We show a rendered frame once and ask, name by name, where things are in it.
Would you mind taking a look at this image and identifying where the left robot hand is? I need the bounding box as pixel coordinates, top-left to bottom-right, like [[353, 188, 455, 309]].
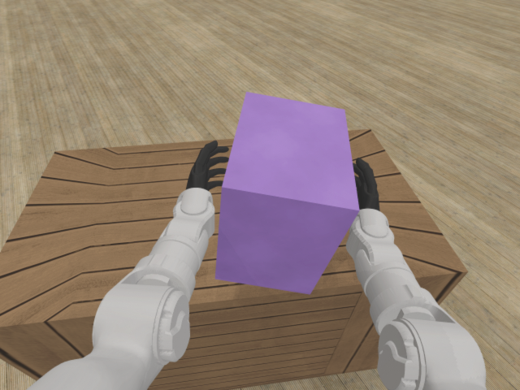
[[186, 141, 229, 191]]

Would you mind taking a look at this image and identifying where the right robot hand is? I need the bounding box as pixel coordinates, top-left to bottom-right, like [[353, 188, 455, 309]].
[[353, 158, 380, 211]]

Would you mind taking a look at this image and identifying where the right robot upper arm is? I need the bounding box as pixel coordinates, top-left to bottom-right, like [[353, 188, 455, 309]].
[[377, 318, 487, 390]]

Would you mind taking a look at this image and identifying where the left robot upper arm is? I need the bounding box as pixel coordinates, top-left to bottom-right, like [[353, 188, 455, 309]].
[[26, 284, 190, 390]]

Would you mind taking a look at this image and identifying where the pedestal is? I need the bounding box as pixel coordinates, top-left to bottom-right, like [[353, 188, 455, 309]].
[[0, 129, 468, 390]]

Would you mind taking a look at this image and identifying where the left robot forearm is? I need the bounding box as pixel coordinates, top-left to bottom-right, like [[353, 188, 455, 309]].
[[93, 188, 215, 334]]

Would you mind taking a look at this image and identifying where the carton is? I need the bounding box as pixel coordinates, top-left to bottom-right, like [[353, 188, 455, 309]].
[[215, 92, 360, 294]]

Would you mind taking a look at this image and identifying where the right robot forearm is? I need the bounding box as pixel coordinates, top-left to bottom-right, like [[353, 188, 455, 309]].
[[346, 209, 486, 384]]

